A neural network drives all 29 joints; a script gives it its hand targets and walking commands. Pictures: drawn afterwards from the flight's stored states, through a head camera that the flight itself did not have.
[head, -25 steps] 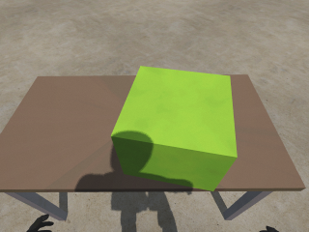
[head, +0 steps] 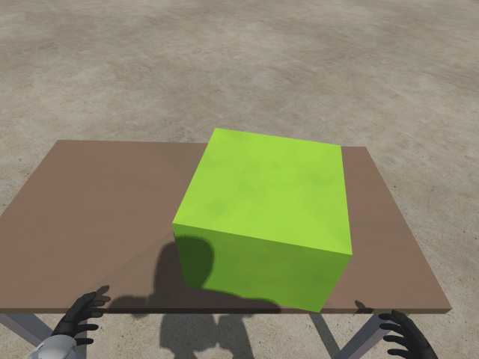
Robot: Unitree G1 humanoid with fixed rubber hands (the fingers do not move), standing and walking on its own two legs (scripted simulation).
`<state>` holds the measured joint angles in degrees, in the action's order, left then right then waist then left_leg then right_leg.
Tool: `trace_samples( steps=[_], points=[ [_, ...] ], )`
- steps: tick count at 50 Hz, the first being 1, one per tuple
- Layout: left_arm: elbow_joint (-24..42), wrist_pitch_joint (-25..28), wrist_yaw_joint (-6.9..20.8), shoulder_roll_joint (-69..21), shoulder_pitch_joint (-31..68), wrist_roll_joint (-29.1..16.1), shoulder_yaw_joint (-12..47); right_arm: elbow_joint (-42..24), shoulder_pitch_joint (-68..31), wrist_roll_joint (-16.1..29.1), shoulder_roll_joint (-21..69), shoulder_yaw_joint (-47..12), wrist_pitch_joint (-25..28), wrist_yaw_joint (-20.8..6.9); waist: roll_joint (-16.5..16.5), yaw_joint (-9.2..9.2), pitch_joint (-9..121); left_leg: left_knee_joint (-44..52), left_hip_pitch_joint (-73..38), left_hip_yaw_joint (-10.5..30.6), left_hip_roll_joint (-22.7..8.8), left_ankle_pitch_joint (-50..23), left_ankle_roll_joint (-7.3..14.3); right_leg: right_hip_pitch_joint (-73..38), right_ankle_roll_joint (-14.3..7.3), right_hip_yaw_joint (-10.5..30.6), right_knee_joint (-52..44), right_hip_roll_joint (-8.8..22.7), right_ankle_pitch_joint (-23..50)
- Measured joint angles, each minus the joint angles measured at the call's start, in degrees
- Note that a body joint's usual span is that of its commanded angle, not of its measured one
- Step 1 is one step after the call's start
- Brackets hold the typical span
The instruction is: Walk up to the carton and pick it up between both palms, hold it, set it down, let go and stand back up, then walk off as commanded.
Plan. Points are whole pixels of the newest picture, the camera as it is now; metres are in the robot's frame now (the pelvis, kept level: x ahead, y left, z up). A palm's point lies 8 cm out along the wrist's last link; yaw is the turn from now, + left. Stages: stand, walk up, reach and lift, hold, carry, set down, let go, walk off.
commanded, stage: reach and lift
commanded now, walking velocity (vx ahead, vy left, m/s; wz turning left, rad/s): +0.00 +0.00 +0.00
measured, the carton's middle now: (264, 214) +0.43 -0.04 -0.02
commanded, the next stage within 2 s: none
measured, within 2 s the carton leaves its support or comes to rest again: neither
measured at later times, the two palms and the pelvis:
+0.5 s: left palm (68, 332) +0.18 +0.28 -0.01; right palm (404, 344) +0.17 -0.25 -0.01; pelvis +0.00 +0.00 +0.01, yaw +0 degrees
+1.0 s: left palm (83, 321) +0.19 +0.25 +0.01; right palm (400, 329) +0.19 -0.24 +0.01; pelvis +0.00 +0.00 +0.01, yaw +0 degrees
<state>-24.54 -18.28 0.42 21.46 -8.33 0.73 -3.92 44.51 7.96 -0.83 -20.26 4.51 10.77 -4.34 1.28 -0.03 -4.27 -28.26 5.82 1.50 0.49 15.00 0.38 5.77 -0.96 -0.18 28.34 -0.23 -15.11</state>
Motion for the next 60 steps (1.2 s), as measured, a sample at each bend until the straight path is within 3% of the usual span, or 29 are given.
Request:
trace_samples(
  steps=[8,28,49,60],
  points=[
    [3.14,3.66,0.03,-0.55,-3.10,-0.39,0.01,-5.23,0.89,0.27,3.86,0.02,-0.59,1.41,0.00,0.00,-0.01,2.21,-1.55,0.00,-0.03,-1.46,0.00,-1.84,0.00,0.00,-2.81,0.00,1.72],
    [6.53,14.70,0.43,-0.55,-5.44,-6.97,1.12,-18.46,5.25,4.86,7.52,0.03,-1.38,4.93,0.00,-0.01,-0.02,4.44,-2.88,0.00,-0.06,-2.33,0.00,-3.17,0.00,0.00,-5.03,0.00,2.53],
    [7.11,29.65,1.18,-0.56,-7.73,-12.65,5.80,-23.42,6.82,10.75,9.09,0.02,2.73,6.05,0.00,-0.01,-0.03,4.91,-2.89,0.00,-0.07,-2.20,-0.08,-3.44,0.01,0.00,-6.02,0.00,2.64],
    [7.07,31.28,0.38,-0.56,-7.32,-15.73,8.21,-26.47,6.80,11.07,9.54,0.00,0.31,6.12,-0.02,-0.01,-0.03,4.91,-2.73,0.00,-0.07,-2.12,-0.08,-3.27,0.01,0.00,-6.03,0.00,2.59]
  ],
)
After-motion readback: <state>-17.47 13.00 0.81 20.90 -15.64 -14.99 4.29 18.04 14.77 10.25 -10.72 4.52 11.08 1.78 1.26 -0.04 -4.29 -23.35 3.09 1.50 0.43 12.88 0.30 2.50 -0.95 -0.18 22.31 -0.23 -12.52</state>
